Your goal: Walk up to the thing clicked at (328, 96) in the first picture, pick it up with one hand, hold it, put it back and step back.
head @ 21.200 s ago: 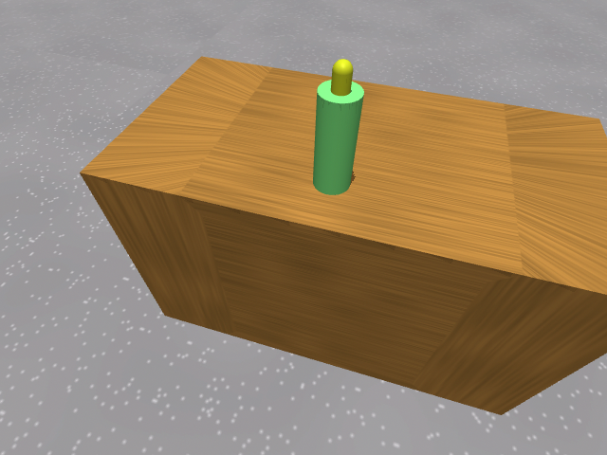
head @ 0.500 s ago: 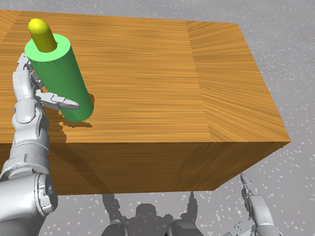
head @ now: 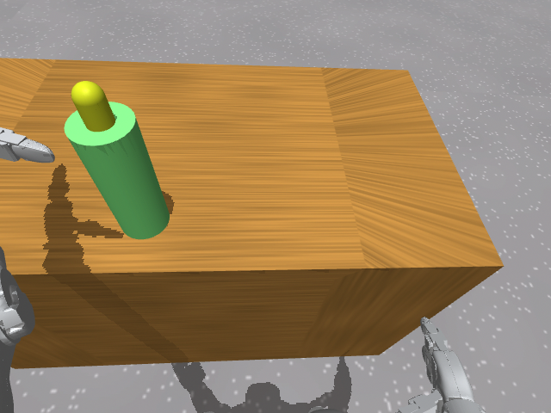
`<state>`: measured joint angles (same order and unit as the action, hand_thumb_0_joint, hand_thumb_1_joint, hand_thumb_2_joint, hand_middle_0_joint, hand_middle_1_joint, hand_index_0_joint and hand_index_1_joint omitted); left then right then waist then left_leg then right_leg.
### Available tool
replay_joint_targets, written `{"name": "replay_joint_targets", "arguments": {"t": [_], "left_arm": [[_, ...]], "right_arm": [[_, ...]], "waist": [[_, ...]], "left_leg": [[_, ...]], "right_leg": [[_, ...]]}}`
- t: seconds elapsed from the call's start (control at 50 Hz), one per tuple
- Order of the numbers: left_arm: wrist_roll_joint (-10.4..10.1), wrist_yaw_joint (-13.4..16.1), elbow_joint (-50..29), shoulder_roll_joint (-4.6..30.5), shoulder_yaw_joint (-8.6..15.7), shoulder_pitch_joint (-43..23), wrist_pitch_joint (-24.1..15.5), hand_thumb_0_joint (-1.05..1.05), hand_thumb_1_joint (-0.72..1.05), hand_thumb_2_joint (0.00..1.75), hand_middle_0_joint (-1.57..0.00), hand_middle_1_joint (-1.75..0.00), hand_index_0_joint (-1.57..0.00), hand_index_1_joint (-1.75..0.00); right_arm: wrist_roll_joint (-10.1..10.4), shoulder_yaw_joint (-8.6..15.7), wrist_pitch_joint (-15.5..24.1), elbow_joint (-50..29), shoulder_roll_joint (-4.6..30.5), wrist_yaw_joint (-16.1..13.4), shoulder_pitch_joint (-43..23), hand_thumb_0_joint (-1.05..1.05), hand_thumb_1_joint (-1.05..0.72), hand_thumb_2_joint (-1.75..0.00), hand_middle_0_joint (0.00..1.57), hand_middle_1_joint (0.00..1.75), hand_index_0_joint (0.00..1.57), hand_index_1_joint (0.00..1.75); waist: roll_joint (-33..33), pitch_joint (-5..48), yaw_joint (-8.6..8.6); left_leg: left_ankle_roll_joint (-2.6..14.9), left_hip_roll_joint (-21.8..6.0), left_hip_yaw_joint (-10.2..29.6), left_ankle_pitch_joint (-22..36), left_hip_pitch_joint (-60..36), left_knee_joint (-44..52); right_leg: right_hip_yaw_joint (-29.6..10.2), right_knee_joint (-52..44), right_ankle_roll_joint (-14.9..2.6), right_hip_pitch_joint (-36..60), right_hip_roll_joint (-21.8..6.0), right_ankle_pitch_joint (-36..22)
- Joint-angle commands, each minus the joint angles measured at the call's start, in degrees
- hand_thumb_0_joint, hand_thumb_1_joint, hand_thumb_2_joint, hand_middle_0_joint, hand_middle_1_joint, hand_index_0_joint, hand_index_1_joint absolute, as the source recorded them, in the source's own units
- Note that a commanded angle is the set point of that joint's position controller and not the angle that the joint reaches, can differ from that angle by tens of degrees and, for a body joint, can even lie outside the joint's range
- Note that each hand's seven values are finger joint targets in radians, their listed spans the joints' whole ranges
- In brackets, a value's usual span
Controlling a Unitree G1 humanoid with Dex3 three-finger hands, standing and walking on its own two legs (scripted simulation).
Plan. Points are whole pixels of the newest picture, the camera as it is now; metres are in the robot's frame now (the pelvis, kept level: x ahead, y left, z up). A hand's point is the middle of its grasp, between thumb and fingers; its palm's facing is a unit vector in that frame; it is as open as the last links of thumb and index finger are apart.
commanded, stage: sink last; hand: left
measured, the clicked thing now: (121, 167) +0.46 +0.19 +0.10
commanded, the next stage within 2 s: home in 1.22 s
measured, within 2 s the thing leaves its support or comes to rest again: neither
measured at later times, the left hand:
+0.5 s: hand out of the picture +0.35 +0.31 +0.14, palm faces +0.37 -0.86 -0.35, open 17.6 cm
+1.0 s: hand out of the picture +0.15 +0.23 +0.14, palm faces +0.36 -0.84 -0.41, open 17.4 cm
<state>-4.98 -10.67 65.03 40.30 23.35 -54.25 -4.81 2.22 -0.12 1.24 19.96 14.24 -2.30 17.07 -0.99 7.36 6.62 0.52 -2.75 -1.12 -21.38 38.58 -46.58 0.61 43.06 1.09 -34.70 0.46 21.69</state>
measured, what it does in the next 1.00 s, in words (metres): stands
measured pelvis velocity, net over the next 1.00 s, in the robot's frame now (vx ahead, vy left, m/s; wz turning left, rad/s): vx -0.02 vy -0.02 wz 0.05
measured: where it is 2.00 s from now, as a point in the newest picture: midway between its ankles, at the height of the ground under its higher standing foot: outside the picture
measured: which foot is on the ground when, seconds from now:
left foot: down 0.00-1.00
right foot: down 0.00-1.00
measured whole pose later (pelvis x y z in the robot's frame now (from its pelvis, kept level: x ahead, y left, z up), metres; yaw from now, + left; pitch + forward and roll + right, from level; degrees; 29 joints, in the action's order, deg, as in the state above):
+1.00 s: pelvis -0.02 -0.02 +0.02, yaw +3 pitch -1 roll +0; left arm -4.1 2.1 -20.1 18.4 15.5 32.9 -9.1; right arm 2.4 6.7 2.9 23.8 12.6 -4.3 19.7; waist -3.1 0.9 -3.3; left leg -0.7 -0.8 0.4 -15.5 18.3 -34.4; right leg 2.5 35.3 0.0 -15.6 -1.3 19.1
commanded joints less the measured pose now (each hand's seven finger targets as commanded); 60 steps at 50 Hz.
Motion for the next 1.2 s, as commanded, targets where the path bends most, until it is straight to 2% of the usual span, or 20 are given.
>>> {"name": "replay_joint_targets", "arguments": {"t": [0.0,0.02,0.04,0.06,0.08,0.12,0.16,0.18,0.24,0.34,0.4,0.44,0.54,0.6,0.64,0.84,0.92,0.96,1.02,1.18], "left_arm": [[3.4,1.56,-8.52,14.57,-1.12,-19.07,-0.38,0.0,-0.56,0.02,-0.06,-0.06,-0.07,-0.05],[3.67,1.89,-13.31,15.06,-0.92,-21.11,-0.51,0.0,-0.56,0.03,-0.06,-0.06,-0.07,-0.05],[4.18,2.82,-11.42,18.24,0.74,-18.54,-0.08,0.0,-0.57,0.03,-0.06,-0.06,-0.07,-0.06],[4.84,3.68,-12.1,21.52,2.24,-18.1,0.11,0.0,-0.56,0.03,-0.06,-0.06,-0.07,-0.05],[5.31,3.95,-16.62,22.61,2.72,-19.74,-0.15,0.0,-0.55,0.02,-0.05,-0.06,-0.07,-0.05],[5.72,4.74,-16.66,24.31,4.57,-16.92,-0.05,0.0,-0.6,0.03,-0.07,-0.04,-0.06,-0.05],[5.59,5.73,-15.36,20.79,3.69,-10.23,0.43,0.0,-0.59,0.02,-0.06,-0.03,-0.05,-0.04],[5.21,5.94,-19.67,19.44,3.29,-9.26,0.49,0.0,-0.59,0.03,-0.06,-0.03,-0.05,-0.04],[4.53,6.68,-26.45,12.98,-0.02,-5.67,0.67,0.0,-0.59,0.02,-0.07,-0.03,-0.06,-0.04],[3.17,9.17,-44.02,5.63,-2.46,8.98,0.7,0.0,-0.6,0.02,-0.07,-0.03,-0.07,-0.04],[2.12,11.13,-57.99,5.7,0.56,23.74,0.59,0.0,-0.58,0.01,-0.07,-0.04,-0.07,-0.04],[1.45,11.91,-67.55,2.59,-0.17,30.01,0.31,0.0,-0.57,0.0,-0.07,-0.04,-0.07,-0.04],[-0.07,14.34,-86.17,-0.07,2.61,43.69,-0.72,0.0,-0.55,0.0,-0.07,-0.05,-0.08,-0.04],[-0.24,15.03,-86.51,-4.14,2.25,55.6,-0.92,0.0,-0.53,0.0,-0.06,-0.05,-0.08,-0.04],[-0.18,14.51,-89.31,-9.38,-1.66,60.74,-1.74,0.0,-0.52,0.0,-0.06,-0.05,-0.07,-0.04],[-0.01,13.67,-98.85,-11.63,-0.59,84.05,-6.42,0.0,-0.5,0.0,-0.05,-0.04,-0.06,-0.03],[0.31,13.71,-96.15,-11.9,-0.93,80.25,-7.8,0.0,-0.53,0.01,-0.05,-0.05,-0.06,-0.04],[0.4,13.63,-96.44,-11.52,-0.39,79.55,-8.47,0.0,-0.53,0.01,-0.05,-0.05,-0.06,-0.04],[0.64,13.69,-95.54,-10.4,0.58,78.99,-9.52,0.0,-0.52,0.01,-0.05,-0.05,-0.06,-0.04],[0.61,13.55,-91.23,-9.4,2.8,79.72,-12.97,0.0,-0.56,0.03,-0.06,-0.05,-0.06,-0.05]], "right_arm": [[0.37,1.19,2.76,-8.1,6.75,0.57,0.7,0.0,0.57,-0.05,0.05,0.05,0.05,0.05],[0.66,2.03,3.01,-11.91,7.45,0.76,-1.15,0.0,0.58,-0.05,0.05,0.05,0.05,0.05],[0.78,6.58,2.94,-11.22,11.41,0.25,-1.03,0.0,0.57,-0.05,0.05,0.05,0.05,0.05],[0.65,6.41,2.6,-9.43,11.52,0.29,1.29,0.0,0.57,-0.05,0.05,0.05,0.05,0.05],[0.71,3.17,2.84,-10.8,9.24,0.81,1.81,0.0,0.58,-0.05,0.05,0.05,0.05,0.05],[1.02,4.53,2.93,-11.88,9.52,0.9,0.85,0.0,0.54,-0.06,0.05,0.05,0.05,0.05],[1.15,5.01,3.05,-10.56,9.58,1.16,2.14,0.0,0.55,-0.06,0.05,0.05,0.05,0.05],[1.17,6.33,3.11,-9.85,9.93,1.23,2.18,0.0,0.55,-0.06,0.05,0.05,0.05,0.05],[1.24,4.48,3.81,-7.16,7.02,2.17,0.93,0.0,0.53,-0.06,0.05,0.05,0.05,0.05],[0.99,5.49,4.52,-5.6,7.82,1.82,-0.33,0.0,0.52,-0.07,0.05,0.05,0.05,0.05],[0.96,9.36,4.19,-4.5,11.41,0.75,0.64,0.0,0.52,-0.06,0.05,0.05,0.05,0.05],[1.09,6.89,3.9,-3.25,8.19,0.73,-0.62,0.0,0.52,-0.06,0.05,0.05,0.05,0.05],[0.95,9.24,2.71,-1.87,8.42,-1.11,-0.06,0.0,0.52,-0.06,0.05,0.05,0.05,0.05],[0.66,9.8,2.25,-2.17,8.02,-1.91,-1.07,0.0,0.53,-0.05,0.06,0.05,0.05,0.05],[0.41,8.57,1.87,-0.89,5.45,-1.94,-0.78,0.0,0.54,-0.05,0.06,0.05,0.05,0.05],[0.12,10.53,3.59,-4.01,5.71,-1.81,-0.67,0.0,0.55,-0.04,0.06,0.05,0.05,0.05],[-0.1,10.39,4.85,-7.64,6.12,-2.4,-1.3,0.0,0.53,-0.05,0.06,0.05,0.05,0.05],[-0.25,9.06,5.41,-4.65,4.28,-2.4,-0.23,0.0,0.54,-0.05,0.06,0.05,0.05,0.05],[-0.61,10.63,6.85,-4.34,6.23,-2.58,-1.37,0.0,0.54,-0.05,0.06,0.05,0.05,0.05],[-0.59,9.75,9.13,-2.16,5.42,-1.67,-3.41,0.0,0.51,-0.05,0.06,0.05,0.05,0.05]], "waist": [[-4.4,19.77,-1.86],[-3.17,21.87,-1.32],[-2.97,23.01,-1.41],[-4.31,23.43,-2.0],[-5.39,24.44,-2.81],[-6.35,23.96,-3.45],[-6.21,20.23,-4.18],[-8.66,21.29,-4.55],[-12.01,19.67,-5.7],[-9.08,16.93,-6.15],[-7.28,15.53,-7.26],[-8.4,12.4,-8.53],[-7.22,7.0,-7.66],[-3.0,3.5,-8.21],[-2.93,1.69,-8.28],[-0.34,-3.06,-9.71],[2.47,-4.76,-7.44],[1.03,-6.43,-8.39],[1.11,-6.9,-8.52],[-0.19,-8.23,-10.17]], "left_leg": [[0.45,1.46,0.57,25.31,-19.91,5.85],[0.54,1.32,0.74,24.98,-21.14,6.31],[0.4,1.17,0.81,26.55,-22.09,6.29],[0.51,1.5,0.6,27.35,-22.33,6.29],[0.33,1.36,0.68,28.41,-24.25,6.62],[0.2,1.53,0.43,29.81,-24.06,7.1],[-0.03,1.3,0.43,28.09,-23.45,8.56],[-0.3,1.16,0.62,29.44,-25.24,8.68],[-1.18,-0.22,1.45,31.5,-28.19,9.66],[-1.08,-0.54,1.91,29.98,-29.99,11.36],[-1.05,-0.44,1.91,28.91,-29.46,12.54],[-1.19,-0.35,1.8,28.7,-28.89,13.08],[-0.58,1.27,0.01,21.49,-26.53,14.9],[0.02,1.9,-0.49,17.46,-24.52,16.01],[0.12,2.03,-0.73,17.27,-24.83,16.22],[0.79,3.03,-1.24,11.74,-23.05,17.02],[1.25,3.19,-1.3,7.41,-23.71,17.71],[1.16,3.4,-1.12,5.06,-23.17,18.33],[1.14,3.57,-0.85,2.67,-23.09,19.04],[0.89,3.74,-0.74,2.15,-22.68,19.98]], "right_leg": [[1.71,-5.61,-1.37,7.33,1.11,-23.01],[1.7,-5.93,-1.47,8.2,1.11,-22.74],[1.85,-5.78,-1.59,8.91,1.08,-23.33],[1.7,-6.06,-1.43,10.21,0.78,-24.79],[1.82,-6.41,-1.54,10.35,0.83,-24.19],[1.49,-6.88,-1.63,12.42,0.51,-25.64],[1.77,-7.87,-1.99,12.01,0.65,-22.79],[1.86,-7.97,-2.19,11.33,0.61,-22.5],[3.06,-8.74,-2.65,9.09,1.22,-18.53],[3.91,-10.29,-2.54,10.53,1.55,-17.31],[4.05,-10.68,-2.49,13.76,1.38,-18.05],[4.05,-10.69,-2.49,14.04,1.28,-17.29],[2.83,-12.23,-2.08,16.63,0.53,-17.29],[2.39,-13.54,-1.6,18.11,0.02,-15.8],[2.55,-13.16,-1.55,17.15,-0.1,-15.47],[2.9,-14.91,-0.98,16.95,-0.99,-10.56],[1.85,-16.85,-0.47,15.34,-1.51,-6.78],[1.28,-17.51,-0.54,14.44,-1.92,-3.48],[0.74,-18.58,-0.66,14.33,-2.17,0.14],[-0.54,-20.55,-0.8,16.32,-2.55,2.57]]}}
